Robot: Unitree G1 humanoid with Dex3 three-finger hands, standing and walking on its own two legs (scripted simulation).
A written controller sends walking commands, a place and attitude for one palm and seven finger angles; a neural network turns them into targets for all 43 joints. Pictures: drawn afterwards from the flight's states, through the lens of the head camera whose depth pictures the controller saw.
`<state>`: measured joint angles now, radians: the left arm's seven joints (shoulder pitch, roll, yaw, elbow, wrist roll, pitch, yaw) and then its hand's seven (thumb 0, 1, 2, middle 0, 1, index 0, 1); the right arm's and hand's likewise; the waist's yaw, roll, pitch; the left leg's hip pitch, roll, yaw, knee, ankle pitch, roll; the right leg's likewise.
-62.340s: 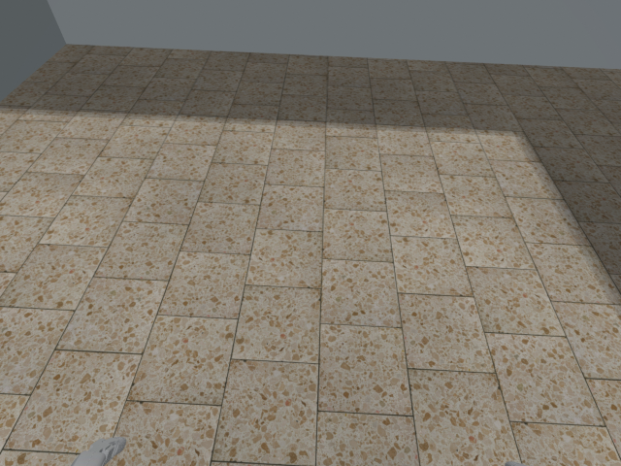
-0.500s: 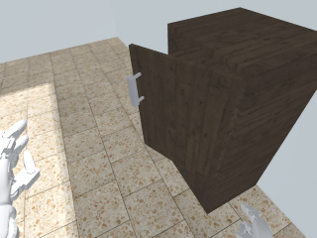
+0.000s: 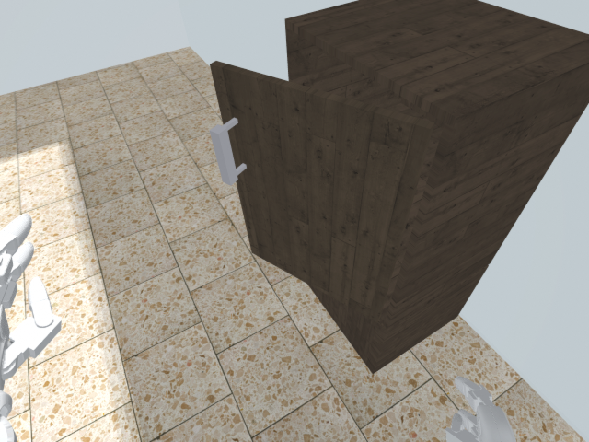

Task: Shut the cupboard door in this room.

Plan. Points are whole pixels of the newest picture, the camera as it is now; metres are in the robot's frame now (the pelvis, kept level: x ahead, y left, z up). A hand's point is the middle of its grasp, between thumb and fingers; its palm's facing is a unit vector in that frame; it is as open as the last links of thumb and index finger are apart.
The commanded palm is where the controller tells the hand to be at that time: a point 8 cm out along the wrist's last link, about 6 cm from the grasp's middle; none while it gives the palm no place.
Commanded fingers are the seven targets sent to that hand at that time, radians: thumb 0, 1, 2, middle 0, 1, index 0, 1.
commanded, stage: step back with the hand held close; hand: left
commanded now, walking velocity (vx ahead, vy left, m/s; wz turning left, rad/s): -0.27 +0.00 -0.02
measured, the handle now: (231, 151) +0.67 +0.19 +0.02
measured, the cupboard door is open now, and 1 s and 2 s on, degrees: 25 25 25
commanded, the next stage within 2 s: stop stepping back and stand still in 1.24 s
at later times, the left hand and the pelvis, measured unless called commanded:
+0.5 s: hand out of the picture +0.14 +0.29 +0.15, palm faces +0.44 -0.78 -0.45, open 7.4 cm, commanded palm +0.08 +0.32 +0.18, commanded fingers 0.00 0.90 0.90 -0.20 -0.30 -0.20 -0.30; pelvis -0.06 +0.02 -0.01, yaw +0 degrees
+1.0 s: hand out of the picture +0.07 +0.31 +0.17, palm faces +0.48 -0.73 -0.49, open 7.4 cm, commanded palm +0.00 +0.33 +0.18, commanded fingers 0.00 0.90 0.90 -0.20 -0.30 -0.20 -0.30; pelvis -0.12 +0.03 -0.01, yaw +4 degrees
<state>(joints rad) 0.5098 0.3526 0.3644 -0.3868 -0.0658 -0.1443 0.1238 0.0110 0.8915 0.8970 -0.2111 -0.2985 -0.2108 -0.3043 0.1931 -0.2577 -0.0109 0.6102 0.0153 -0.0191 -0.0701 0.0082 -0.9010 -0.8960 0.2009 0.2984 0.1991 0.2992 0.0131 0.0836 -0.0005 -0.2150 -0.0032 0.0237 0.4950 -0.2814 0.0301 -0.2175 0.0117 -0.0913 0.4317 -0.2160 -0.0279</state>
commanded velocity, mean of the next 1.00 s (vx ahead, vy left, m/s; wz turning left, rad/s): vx -0.33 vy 0.00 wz -0.04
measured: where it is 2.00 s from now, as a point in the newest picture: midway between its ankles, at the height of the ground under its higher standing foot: outside the picture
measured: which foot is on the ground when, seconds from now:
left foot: down 0.00-1.00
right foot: down 0.00-0.90, up 0.92-1.00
